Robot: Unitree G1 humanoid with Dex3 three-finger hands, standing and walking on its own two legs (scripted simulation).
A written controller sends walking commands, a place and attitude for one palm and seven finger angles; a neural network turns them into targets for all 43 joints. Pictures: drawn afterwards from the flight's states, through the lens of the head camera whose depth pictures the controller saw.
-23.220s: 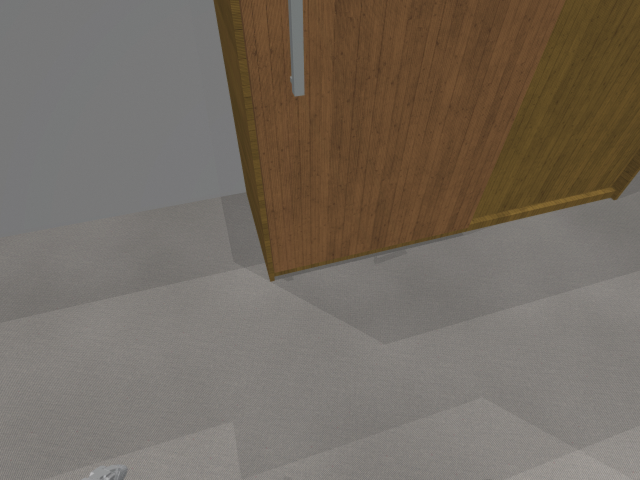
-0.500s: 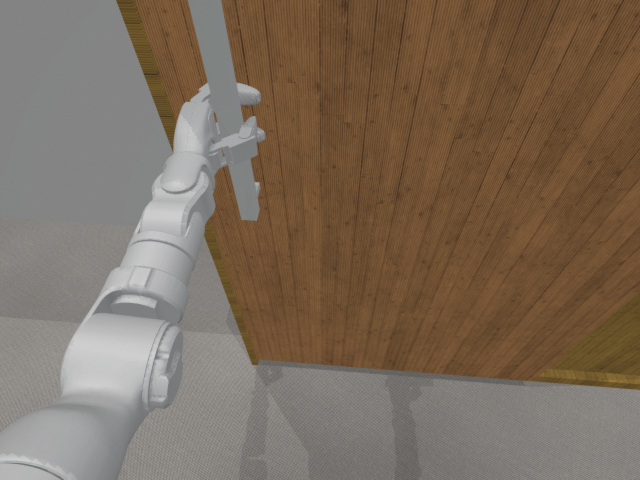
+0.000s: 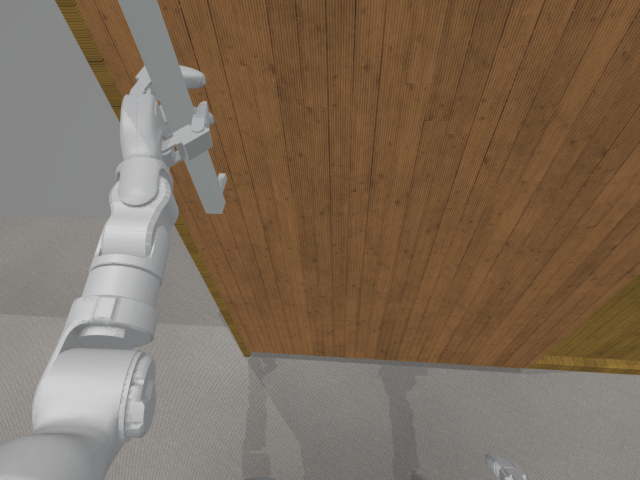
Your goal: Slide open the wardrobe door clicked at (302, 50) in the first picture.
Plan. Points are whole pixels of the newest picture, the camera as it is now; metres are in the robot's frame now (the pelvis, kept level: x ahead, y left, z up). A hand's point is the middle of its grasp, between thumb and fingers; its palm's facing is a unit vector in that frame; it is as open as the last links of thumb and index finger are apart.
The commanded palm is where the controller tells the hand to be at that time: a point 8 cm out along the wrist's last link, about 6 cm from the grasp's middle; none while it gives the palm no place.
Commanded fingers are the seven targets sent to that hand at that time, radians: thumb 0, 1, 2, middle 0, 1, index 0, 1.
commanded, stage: step sideways, sliding the door along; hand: left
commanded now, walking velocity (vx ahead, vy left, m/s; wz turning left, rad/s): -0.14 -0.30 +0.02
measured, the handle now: (187, 104) +0.49 +0.21 +0.20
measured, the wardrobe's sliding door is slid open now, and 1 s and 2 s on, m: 0.00 0.10 0.29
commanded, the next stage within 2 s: none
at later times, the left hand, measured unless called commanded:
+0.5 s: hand (224, 131) +0.45 +0.16 +0.19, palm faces +0.42 -0.90 -0.10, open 6.6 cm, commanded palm +0.41 +0.13 +0.20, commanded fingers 0.00 0.90 0.90 -0.45 -1.40 -0.45 -1.40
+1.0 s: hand (286, 132) +0.45 +0.08 +0.19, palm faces +0.46 -0.89 -0.07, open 6.9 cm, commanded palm +0.41 +0.05 +0.20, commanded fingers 0.00 0.90 0.90 -0.45 -1.40 -0.45 -1.40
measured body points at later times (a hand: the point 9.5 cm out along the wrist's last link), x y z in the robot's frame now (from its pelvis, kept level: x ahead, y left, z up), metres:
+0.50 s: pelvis +0.06 -0.08 +0.00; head +0.16 -0.08 +0.44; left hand +0.42 +0.20 +0.20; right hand +0.32 -0.27 -0.11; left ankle +0.01 +0.06 -0.72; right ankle +0.14 -0.20 -0.71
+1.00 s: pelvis +0.14 -0.14 +0.01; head +0.25 -0.13 +0.44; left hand +0.42 +0.13 +0.20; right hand +0.40 -0.31 -0.10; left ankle +0.04 -0.02 -0.72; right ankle +0.18 -0.28 -0.69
